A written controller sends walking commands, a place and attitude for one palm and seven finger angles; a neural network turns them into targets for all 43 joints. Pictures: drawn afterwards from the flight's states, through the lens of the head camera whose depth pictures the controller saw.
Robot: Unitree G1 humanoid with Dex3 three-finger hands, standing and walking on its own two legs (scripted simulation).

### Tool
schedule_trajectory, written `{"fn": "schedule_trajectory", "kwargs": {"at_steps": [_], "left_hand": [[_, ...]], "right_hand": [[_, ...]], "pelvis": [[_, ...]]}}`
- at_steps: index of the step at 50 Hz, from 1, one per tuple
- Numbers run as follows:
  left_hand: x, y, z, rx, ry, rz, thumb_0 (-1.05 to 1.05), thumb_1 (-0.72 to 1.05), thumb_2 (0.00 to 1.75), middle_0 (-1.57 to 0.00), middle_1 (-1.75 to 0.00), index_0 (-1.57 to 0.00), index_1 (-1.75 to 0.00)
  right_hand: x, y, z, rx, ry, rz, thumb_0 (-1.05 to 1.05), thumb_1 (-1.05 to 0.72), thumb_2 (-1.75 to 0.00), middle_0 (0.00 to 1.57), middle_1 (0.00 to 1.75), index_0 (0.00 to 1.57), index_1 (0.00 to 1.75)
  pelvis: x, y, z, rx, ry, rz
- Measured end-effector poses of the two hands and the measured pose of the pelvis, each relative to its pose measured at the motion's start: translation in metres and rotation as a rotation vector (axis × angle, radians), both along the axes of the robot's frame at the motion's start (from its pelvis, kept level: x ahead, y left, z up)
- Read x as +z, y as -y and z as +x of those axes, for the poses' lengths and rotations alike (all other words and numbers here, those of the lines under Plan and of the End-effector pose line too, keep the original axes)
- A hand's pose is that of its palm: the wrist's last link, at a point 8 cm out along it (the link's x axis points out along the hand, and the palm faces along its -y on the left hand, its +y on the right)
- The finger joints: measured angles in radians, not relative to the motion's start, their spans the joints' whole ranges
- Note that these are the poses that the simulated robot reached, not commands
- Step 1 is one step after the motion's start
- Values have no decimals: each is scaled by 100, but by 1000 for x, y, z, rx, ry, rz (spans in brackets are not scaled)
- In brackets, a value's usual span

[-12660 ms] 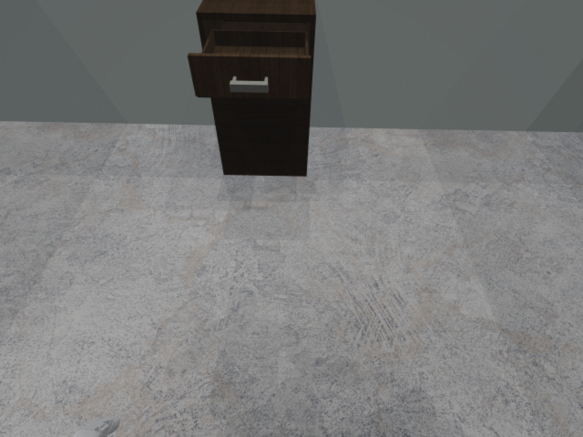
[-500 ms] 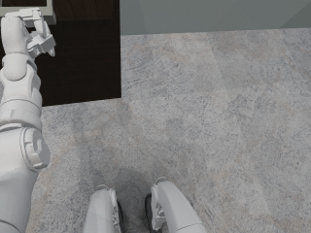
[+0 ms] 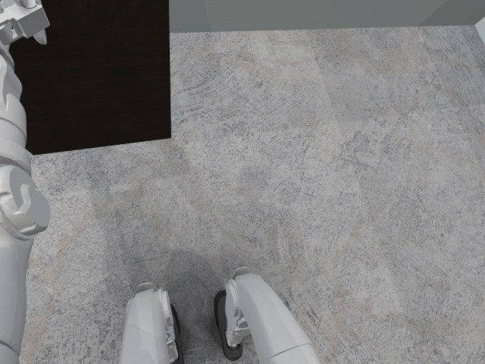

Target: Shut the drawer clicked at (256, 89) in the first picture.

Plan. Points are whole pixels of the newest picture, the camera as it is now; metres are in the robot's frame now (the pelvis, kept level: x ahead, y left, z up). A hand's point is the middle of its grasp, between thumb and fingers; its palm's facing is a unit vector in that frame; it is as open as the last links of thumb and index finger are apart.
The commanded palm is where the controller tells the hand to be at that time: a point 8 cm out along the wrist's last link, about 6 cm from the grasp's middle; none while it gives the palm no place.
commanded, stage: push the drawer shut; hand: left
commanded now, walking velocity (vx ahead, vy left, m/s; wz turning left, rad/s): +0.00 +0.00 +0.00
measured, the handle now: out of the picture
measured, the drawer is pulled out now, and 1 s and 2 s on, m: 0.00 0.00 0.00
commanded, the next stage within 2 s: pull the fist back off the drawer in 0.12 s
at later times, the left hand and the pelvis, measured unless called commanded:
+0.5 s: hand (26, 6) +0.61 +0.20 +0.06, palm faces +0.08 -1.00 -0.03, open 3.3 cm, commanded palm +0.61 +0.18 +0.06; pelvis -0.03 +0.00 -0.02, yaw -1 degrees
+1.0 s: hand (39, 12) +0.59 +0.18 +0.06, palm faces +0.12 -0.99 -0.01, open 3.3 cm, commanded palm +0.57 +0.20 +0.06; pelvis +0.02 +0.00 +0.02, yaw +0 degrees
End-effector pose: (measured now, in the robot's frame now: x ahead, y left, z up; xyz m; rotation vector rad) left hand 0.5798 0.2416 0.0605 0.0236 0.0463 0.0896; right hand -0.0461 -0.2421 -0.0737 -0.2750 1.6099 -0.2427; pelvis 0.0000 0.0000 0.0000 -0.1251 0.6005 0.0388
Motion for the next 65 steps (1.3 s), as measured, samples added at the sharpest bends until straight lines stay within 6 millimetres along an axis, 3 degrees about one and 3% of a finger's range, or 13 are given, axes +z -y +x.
{"fn": "schedule_trajectory", "kwargs": {"at_steps": [20, 28, 34, 43, 55, 60, 65], "left_hand": [[0, -10, 4, -12, -3, 10, 7, 59, 89, -140, -160, -140, -160], [-1, -9, 3, -5, -9, 5, 5, 61, 88, -140, -160, -140, -160], [-1, -2, -1, 3, -1, -7, 5, 69, 88, -140, -160, -140, -160], [7, 9, -10, 4, -8, 5, 3, 85, 89, -140, -160, -140, -160], [10, 5, -17, 25, 45, 15, 2, 90, 90, -140, -160, -140, -160], [25, -2, -55, -4, 16, 54, 2, 90, 90, -139, -159, -140, -160], [54, -9, -107, 17, -29, 14, 2, 90, 90, -139, -160, -140, -160]], "right_hand": [[0, -4, -31, 9, 11, -58, 0, -91, -90, 21, 30, 20, 30], [0, -14, -42, -1, -12, -34, 0, -90, -90, 21, 30, 20, 30], [1, -17, -37, -14, -7, -8, 0, -90, -90, 21, 30, 20, 30], [6, -11, -3, -7, 44, 41, 0, -90, -90, 21, 30, 20, 30], [6, 12, 59, 33, 107, 43, 0, -91, -90, 20, 30, 20, 30], [18, 10, 93, 11, 170, 89, 1, -91, -90, 20, 30, 20, 29], [43, 7, 143, 59, 309, 119, 1, -91, -90, 20, 30, 20, 29]], "pelvis": [[-15, -3, -25, 4, -20, -25], [-15, -6, -26, 2, -23, -27], [-10, -7, -21, -4, -17, -20], [9, -6, -1, -11, 12, 3], [21, 2, 25, -12, 27, 31], [46, 3, 39, -23, 70, 53], [77, 5, 55, -16, 156, 70]]}}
